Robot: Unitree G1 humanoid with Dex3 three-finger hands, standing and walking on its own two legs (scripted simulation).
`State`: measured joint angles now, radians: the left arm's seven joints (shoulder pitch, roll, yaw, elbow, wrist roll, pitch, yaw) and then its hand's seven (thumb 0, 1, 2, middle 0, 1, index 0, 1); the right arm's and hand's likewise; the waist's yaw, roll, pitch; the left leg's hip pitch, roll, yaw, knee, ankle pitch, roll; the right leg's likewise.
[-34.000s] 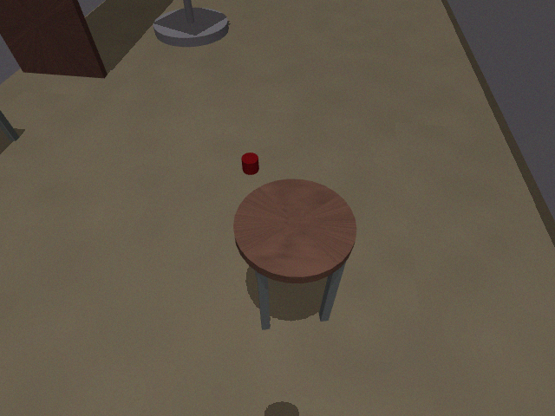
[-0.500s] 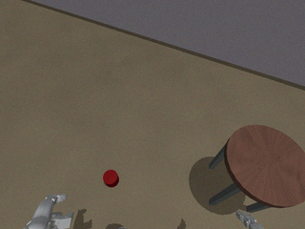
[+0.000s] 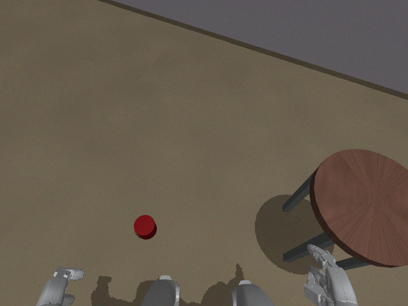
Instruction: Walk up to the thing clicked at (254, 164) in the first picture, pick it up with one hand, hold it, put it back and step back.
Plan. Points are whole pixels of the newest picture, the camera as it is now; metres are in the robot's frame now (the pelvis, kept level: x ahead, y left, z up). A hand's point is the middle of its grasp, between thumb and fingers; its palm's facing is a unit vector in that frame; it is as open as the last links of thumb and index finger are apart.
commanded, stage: rise first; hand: left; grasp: from above
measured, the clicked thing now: (145, 227) +0.42 +0.24 -0.66
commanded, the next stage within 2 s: none
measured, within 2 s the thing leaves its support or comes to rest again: neither
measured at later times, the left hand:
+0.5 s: hand out of the picture +0.13 +0.27 -0.22, palm faces -0.30 -0.76 -0.57, open 14.1 cm
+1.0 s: hand (107, 257) +0.26 +0.30 -0.41, palm faces -0.48 -0.27 -0.83, open 14.0 cm
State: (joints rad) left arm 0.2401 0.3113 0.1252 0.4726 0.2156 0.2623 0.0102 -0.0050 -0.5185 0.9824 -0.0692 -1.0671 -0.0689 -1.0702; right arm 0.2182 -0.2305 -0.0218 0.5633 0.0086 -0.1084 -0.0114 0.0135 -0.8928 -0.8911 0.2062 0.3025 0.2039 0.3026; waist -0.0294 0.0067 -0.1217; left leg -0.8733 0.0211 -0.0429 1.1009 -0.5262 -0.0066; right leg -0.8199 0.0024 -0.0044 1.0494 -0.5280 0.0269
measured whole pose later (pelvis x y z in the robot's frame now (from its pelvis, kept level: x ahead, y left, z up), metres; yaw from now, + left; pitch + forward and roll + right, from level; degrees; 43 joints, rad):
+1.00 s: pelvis -0.10 -0.01 -0.27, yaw -4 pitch +34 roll -4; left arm -0.50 0.61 0.18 0.95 0.91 -0.21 0.12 0.00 -0.53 1.03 -0.07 -1.08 -0.07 -1.08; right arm 0.10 -0.28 -0.05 0.73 -0.04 -0.12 0.08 0.01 -0.88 -0.89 0.21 0.30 0.20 0.30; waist -0.02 0.01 -0.12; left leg -2.04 0.01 -0.11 2.11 -0.67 -0.04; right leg -1.99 0.03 -0.03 2.08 -0.69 0.02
